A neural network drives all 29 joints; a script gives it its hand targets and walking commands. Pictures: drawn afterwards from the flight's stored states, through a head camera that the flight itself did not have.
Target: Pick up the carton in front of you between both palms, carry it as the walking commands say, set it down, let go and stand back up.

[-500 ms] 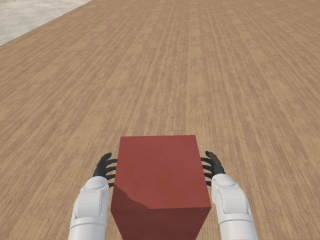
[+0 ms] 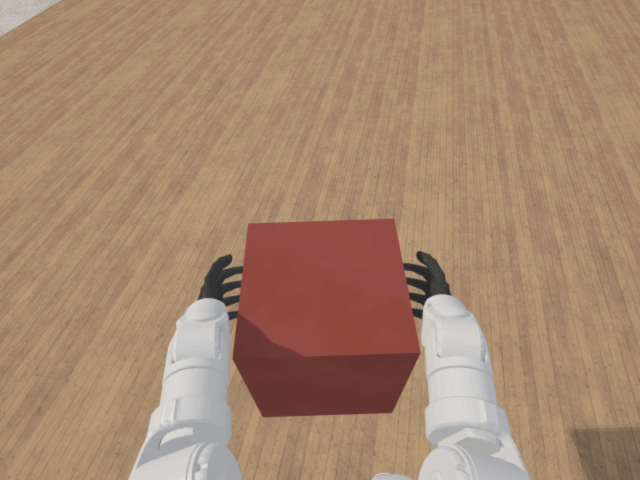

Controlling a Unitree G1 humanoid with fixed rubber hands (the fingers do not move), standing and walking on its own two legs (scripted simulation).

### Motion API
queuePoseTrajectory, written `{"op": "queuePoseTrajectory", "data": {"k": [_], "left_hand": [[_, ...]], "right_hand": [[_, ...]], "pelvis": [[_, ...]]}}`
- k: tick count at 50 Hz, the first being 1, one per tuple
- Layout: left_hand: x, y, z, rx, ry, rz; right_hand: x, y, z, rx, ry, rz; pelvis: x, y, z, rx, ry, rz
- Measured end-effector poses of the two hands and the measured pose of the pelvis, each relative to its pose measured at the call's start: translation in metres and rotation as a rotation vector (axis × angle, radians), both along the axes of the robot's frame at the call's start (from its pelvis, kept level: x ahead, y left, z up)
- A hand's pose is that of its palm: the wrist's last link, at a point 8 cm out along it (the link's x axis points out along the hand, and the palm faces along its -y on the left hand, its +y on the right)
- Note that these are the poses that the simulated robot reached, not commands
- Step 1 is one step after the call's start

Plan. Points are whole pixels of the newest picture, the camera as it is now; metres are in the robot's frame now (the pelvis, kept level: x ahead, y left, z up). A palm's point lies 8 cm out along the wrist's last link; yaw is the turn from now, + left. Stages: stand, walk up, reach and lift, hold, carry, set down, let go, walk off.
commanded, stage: set down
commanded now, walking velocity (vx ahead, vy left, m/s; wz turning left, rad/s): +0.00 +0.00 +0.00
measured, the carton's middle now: (324, 324) +0.36 -0.02 -0.07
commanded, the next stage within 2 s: none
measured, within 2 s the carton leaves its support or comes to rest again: neither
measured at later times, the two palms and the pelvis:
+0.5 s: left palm (246, 335) +0.41 +0.12 -0.19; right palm (408, 337) +0.38 -0.18 -0.20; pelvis -0.02 +0.00 -0.12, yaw +1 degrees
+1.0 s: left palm (269, 347) +0.45 +0.10 -0.34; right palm (404, 350) +0.42 -0.20 -0.35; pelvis -0.05 +0.00 -0.25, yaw +3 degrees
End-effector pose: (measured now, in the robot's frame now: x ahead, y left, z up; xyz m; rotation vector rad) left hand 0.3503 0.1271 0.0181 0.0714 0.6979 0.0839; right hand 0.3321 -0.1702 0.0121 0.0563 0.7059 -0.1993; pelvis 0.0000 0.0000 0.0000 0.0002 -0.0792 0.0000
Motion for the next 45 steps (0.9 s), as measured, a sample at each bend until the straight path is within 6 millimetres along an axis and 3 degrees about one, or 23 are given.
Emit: {"op": "queuePoseTrajectory", "data": {"k": [6,14,17,31,45], "left_hand": [[0.015,0.003,-0.046,0.017,0.022,0.013],[0.027,0.003,-0.147,0.013,0.01,-0.007],[0.034,0.001,-0.176,-0.007,-0.011,-0.009],[0.074,-0.011,-0.23,-0.049,-0.027,0.008],[0.096,-0.023,-0.329,-0.047,-0.014,-0.011]], "right_hand": [[0.02,0.002,-0.047,-0.021,0.023,0.04],[0.026,0.002,-0.148,-0.046,0.013,0.038],[0.03,0.0,-0.177,-0.038,-0.009,0.021],[0.064,-0.011,-0.233,-0.011,-0.027,-0.018],[0.084,-0.023,-0.327,-0.032,-0.012,-0.02]], "pelvis": [[-0.007,-0.005,-0.013,0.009,0.147,-0.003],[-0.018,-0.007,-0.05,0.009,0.432,0.008],[-0.02,-0.006,-0.069,0.012,0.535,0.011],[-0.028,0.004,-0.146,0.016,0.74,0.015],[-0.042,0.004,-0.22,0.019,0.868,0.028]]}}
